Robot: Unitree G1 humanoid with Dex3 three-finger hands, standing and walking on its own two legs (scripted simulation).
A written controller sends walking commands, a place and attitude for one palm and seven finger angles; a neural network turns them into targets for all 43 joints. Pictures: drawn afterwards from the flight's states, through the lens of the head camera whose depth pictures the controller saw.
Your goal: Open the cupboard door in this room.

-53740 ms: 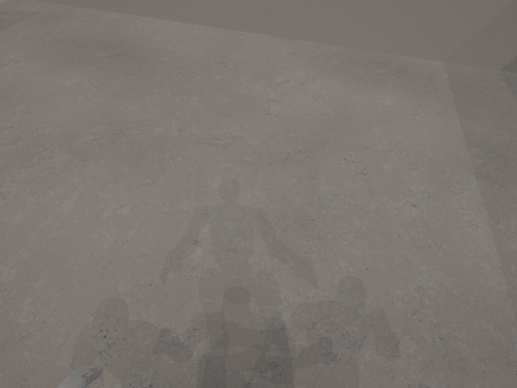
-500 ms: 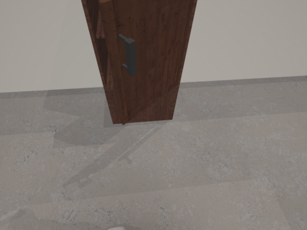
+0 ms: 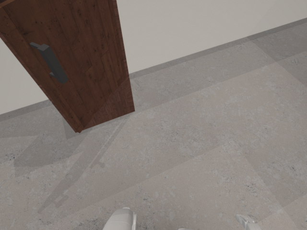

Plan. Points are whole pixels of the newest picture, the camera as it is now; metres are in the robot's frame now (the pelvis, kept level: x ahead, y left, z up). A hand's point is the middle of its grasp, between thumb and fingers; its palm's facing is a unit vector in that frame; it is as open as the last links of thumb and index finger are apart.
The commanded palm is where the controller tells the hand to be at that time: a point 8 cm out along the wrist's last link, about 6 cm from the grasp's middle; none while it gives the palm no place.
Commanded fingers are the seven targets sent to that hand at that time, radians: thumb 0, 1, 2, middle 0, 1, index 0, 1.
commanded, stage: walk to a spot facing it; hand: left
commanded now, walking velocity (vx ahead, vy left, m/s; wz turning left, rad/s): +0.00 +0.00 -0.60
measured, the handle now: (49, 63) +0.55 +0.37 +0.07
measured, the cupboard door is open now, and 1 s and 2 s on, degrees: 38 38 38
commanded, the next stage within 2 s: none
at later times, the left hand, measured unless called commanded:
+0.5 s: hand (93, 209) +0.17 +0.20 -0.17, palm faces -0.29 -0.93 -0.22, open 7.4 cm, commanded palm none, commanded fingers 0.00 0.90 0.90 -0.20 -0.30 -0.20 -0.30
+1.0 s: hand (122, 203) +0.19 +0.12 -0.17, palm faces -0.50 -0.85 -0.18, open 7.4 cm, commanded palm none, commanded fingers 0.00 0.90 0.90 -0.20 -0.30 -0.20 -0.30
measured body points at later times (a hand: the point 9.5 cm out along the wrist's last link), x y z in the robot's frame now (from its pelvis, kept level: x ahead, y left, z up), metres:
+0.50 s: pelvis +0.02 +0.03 +0.00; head +0.08 +0.03 +0.45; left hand +0.19 +0.25 -0.15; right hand -0.02 -0.23 -0.13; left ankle +0.01 +0.13 -0.74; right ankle -0.04 -0.11 -0.68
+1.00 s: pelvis +0.07 -0.02 +0.00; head +0.11 -0.04 +0.45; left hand +0.22 +0.16 -0.15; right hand +0.01 -0.30 -0.13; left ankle +0.16 +0.08 -0.71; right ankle -0.03 -0.10 -0.74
